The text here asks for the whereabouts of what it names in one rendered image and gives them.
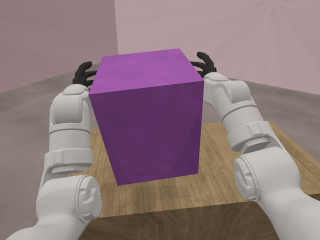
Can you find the robot left upper arm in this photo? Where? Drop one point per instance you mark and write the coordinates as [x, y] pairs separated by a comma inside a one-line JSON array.
[[65, 206]]

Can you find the robot right forearm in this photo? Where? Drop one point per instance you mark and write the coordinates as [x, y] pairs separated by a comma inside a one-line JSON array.
[[246, 129]]

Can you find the pedestal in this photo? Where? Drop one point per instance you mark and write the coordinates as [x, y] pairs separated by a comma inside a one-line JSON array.
[[203, 206]]

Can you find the carton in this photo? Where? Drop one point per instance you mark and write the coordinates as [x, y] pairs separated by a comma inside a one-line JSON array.
[[148, 107]]

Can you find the right robot hand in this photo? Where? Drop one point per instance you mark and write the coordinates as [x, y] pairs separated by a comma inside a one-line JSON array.
[[207, 67]]

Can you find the robot right upper arm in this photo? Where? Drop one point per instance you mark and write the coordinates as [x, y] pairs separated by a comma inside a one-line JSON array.
[[270, 178]]

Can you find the left robot hand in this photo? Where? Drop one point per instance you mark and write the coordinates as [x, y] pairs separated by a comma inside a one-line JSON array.
[[81, 75]]

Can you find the robot left forearm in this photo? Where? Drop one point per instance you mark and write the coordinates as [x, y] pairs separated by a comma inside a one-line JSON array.
[[69, 135]]

